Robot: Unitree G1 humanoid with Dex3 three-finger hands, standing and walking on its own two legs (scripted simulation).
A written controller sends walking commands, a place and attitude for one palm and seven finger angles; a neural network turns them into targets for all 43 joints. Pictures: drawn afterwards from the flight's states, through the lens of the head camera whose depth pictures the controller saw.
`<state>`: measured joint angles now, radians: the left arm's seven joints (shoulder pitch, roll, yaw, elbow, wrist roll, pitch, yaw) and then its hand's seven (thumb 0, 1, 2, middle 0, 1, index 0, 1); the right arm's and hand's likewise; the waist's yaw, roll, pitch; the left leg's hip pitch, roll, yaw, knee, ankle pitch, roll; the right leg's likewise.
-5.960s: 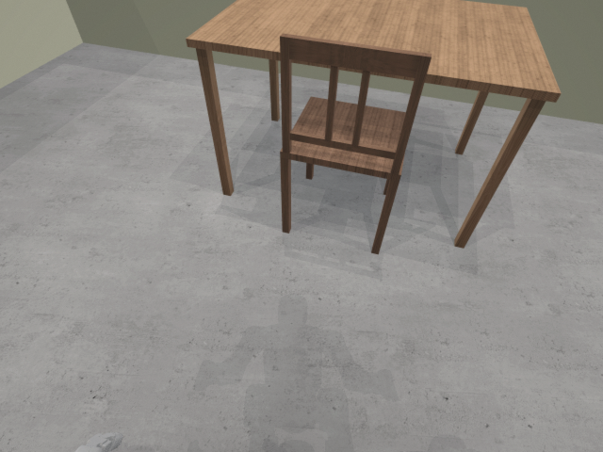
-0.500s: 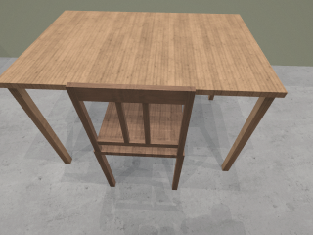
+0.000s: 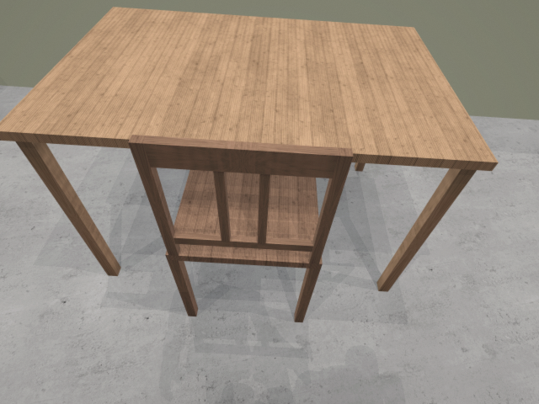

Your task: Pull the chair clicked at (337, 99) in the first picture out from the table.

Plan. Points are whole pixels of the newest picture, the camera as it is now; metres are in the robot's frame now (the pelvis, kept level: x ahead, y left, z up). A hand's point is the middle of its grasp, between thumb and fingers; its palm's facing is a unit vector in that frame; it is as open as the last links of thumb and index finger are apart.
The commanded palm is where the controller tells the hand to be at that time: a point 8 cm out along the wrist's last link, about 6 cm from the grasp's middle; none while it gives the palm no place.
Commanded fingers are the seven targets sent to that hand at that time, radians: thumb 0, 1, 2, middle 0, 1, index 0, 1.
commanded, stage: look again from close up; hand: left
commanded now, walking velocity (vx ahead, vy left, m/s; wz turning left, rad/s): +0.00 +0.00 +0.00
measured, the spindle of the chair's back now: (223, 207) +0.54 +0.14 -0.11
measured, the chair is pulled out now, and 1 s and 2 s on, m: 0.00 0.00 0.00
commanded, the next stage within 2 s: shuffle to correct the standing spot in 0.76 s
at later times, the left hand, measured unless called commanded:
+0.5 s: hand out of the picture -0.05 +0.18 -0.17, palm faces +0.00 -0.99 -0.17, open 7.3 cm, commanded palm none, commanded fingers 0.00 0.90 0.90 -0.20 -0.30 -0.20 -0.30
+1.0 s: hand out of the picture -0.07 +0.16 -0.17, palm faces +0.02 -0.99 -0.16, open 7.3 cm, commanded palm none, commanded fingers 0.00 0.90 0.90 -0.20 -0.30 -0.20 -0.30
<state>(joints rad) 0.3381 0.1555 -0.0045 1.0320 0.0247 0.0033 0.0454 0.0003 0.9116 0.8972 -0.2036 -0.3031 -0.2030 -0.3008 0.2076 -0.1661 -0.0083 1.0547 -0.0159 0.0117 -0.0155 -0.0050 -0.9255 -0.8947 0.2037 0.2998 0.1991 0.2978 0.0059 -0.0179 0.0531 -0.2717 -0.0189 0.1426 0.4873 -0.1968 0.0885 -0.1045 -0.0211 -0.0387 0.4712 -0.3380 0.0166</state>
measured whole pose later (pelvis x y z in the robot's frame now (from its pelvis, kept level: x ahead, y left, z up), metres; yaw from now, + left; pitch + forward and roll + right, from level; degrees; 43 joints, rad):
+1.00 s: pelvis -0.01 +0.01 +0.00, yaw -1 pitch -1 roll +0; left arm 0.41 0.10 0.00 1.14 0.03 0.00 0.04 0.00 0.91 0.90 -0.20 -0.30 -0.20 -0.30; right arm 0.27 -0.14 -0.03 1.15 -0.02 0.02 -0.02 0.00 -0.91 -0.89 0.20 0.30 0.20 0.30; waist 0.00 -0.01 0.01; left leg -0.25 -0.05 0.17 0.37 -0.14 0.09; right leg -0.15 -0.04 -0.01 0.46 -0.32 0.01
